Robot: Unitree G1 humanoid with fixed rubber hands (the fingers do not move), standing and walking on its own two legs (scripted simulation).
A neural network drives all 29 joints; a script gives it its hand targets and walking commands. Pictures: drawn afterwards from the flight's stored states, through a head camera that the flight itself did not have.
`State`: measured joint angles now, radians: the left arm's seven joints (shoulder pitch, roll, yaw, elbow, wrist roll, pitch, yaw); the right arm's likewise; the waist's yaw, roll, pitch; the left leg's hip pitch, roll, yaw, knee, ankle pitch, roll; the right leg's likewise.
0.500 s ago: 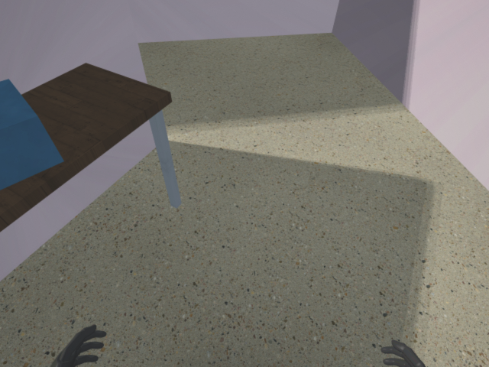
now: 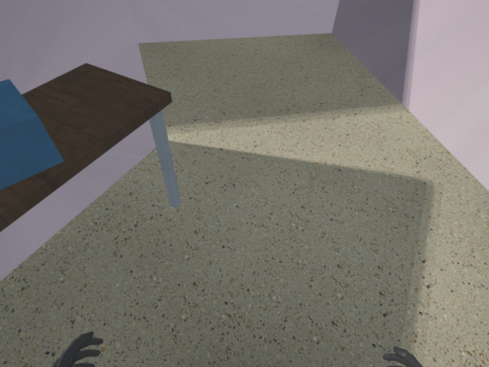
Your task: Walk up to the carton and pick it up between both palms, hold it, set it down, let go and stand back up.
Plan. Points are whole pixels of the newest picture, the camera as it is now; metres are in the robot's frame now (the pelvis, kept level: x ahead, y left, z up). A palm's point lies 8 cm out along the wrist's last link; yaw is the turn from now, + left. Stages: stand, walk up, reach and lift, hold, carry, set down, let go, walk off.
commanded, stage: stand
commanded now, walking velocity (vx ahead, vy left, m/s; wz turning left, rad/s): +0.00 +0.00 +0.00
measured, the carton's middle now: out of the picture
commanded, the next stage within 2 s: none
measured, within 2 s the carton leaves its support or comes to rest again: neither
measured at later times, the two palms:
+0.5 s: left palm out of the picture +0.12 +0.29 -0.08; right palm out of the picture +0.11 -0.29 -0.09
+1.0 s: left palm out of the picture +0.11 +0.29 -0.08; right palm out of the picture +0.09 -0.29 -0.10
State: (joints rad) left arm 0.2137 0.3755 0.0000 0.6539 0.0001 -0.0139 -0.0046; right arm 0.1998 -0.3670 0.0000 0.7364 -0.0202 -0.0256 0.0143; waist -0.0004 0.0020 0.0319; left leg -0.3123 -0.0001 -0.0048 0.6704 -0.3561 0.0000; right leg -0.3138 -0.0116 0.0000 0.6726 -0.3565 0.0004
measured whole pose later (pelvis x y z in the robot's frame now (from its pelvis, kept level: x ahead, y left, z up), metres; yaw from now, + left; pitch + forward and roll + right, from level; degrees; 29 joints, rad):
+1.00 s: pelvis -0.01 +0.00 +0.00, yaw +0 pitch -1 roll +0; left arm 0.20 0.38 0.00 0.75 0.00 -0.02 0.00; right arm 0.20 -0.37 0.00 0.82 -0.02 -0.02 0.02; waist 0.00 0.00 0.03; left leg -0.31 0.00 -0.01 0.67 -0.34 0.00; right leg -0.31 -0.01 0.00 0.67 -0.33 0.00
